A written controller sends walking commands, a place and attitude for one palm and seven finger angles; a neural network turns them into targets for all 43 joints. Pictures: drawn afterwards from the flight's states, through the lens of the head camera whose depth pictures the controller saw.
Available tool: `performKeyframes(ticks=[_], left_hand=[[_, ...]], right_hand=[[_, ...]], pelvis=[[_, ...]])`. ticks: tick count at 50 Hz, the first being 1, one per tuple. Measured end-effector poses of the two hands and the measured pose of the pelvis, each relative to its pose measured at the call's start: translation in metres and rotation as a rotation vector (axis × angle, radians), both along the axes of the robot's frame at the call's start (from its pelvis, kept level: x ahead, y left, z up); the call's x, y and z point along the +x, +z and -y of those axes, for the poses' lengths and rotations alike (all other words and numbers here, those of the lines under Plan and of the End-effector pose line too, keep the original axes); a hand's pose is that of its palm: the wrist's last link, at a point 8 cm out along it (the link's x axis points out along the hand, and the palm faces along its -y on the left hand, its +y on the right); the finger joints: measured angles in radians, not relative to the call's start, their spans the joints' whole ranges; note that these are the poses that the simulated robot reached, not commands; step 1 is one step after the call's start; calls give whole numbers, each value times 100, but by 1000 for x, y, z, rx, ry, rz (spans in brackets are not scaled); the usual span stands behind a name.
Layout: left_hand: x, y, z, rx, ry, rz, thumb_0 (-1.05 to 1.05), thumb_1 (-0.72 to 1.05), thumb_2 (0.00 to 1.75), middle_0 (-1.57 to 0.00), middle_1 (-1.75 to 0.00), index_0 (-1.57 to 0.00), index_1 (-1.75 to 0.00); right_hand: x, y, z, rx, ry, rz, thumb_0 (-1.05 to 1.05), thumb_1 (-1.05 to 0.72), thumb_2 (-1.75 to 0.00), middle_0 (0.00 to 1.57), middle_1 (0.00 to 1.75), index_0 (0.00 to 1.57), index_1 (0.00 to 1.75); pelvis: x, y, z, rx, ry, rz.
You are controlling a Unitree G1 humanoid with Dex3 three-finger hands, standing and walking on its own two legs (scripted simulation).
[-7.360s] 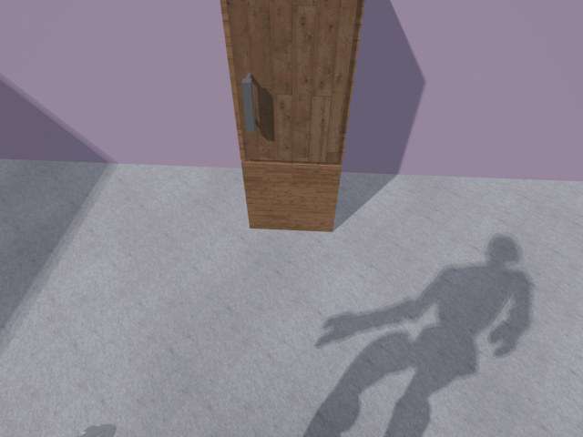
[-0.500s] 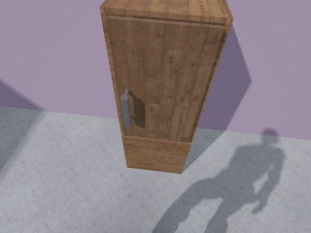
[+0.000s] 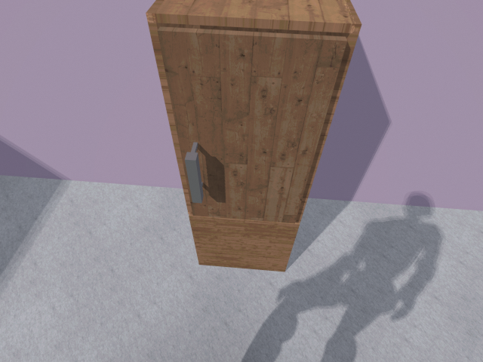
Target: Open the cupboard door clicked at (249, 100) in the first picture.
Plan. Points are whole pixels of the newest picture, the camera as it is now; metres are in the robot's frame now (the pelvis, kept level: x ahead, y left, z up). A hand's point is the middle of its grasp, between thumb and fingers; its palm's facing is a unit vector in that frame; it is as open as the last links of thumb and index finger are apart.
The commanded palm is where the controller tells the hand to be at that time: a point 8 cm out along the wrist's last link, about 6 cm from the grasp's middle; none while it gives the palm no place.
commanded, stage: look again from close up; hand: left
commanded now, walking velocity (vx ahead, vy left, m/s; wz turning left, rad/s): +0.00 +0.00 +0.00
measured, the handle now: (196, 173) +0.57 +0.15 -0.09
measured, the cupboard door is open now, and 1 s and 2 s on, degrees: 0 0 0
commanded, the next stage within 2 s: raise the hand with hooked fingers in 0.18 s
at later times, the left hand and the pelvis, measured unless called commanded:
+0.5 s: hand (135, 318) +0.19 +0.19 -0.03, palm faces +0.21 -0.97 -0.08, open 7.7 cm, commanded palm +0.12 +0.24 -0.07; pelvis -0.02 -0.02 -0.03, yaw +2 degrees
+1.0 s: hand (127, 337) +0.17 +0.21 -0.07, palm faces -0.07 -1.00 -0.03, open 10.4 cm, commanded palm +0.15 +0.26 -0.07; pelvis -0.06 -0.03 -0.11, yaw -1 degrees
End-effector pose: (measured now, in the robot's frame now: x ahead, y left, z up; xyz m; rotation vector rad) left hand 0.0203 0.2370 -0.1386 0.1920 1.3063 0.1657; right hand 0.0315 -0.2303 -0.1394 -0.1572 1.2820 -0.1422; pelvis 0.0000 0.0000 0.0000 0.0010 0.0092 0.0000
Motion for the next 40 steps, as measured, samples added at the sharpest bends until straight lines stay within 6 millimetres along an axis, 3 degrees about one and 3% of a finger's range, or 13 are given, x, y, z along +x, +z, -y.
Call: performKeyframes(ticks=[15, 17, 22, 25, 28, 33, 36, 40], left_hand=[[-4, 0, 8, -2, -2, -34, 1, 90, 90, -20, -30, -20, -30], [21, 20, 5, -2, 90, 141, 2, 90, 90, -20, -30, -20, -31], [110, 105, 3, 23, 97, 804, 2, 86, 88, -21, -32, -21, -33], [141, 121, 3, -21, 9, 1072, 1, 82, 86, -21, -35, -21, -36], [147, 113, 8, -92, -134, 1239, 1, 76, 84, -21, -39, -21, -40], [120, 71, 3, -191, -201, 1247, 1, 65, 79, -22, -46, -22, -46], [102, 57, -7, -181, -146, 1226, 1, 58, 76, -23, -50, -23, -51], [97, 60, -15, -141, -141, 1265, 2, 49, 72, -23, -56, -23, -57]], right_hand=[[23, 6, 18, -24, 16, 23, 0, -91, -90, 20, 30, 20, 30], [30, 13, 21, -45, 13, 111, 0, -91, -90, 20, 30, 20, 30], [66, 26, 31, -74, 22, 411, 0, -91, -90, 20, 30, 20, 30], [88, 24, 39, -85, 47, 523, 0, -91, -90, 20, 30, 20, 30], [109, 18, 50, -98, 83, 625, 0, -91, -90, 21, 30, 20, 30], [133, 4, 62, -125, 119, 748, 1, -91, -90, 20, 30, 20, 30], [136, -6, 61, -144, 137, 759, 1, -91, -90, 20, 30, 20, 30], [127, -25, 53, -144, 151, 708, 1, -91, -90, 20, 30, 20, 30]], pelvis=[[5, 3, 9, -3, -8, 3], [4, 2, 10, 0, -1, -1], [-6, -9, 16, 14, 36, -54], [-20, -27, 23, 2, 28, -130], [-32, -53, 31, -1, 14, -200], [-46, -94, 39, -13, 10, -248], [-49, -108, 41, -28, 11, -255], [-53, -117, 41, -51, 16, -261]])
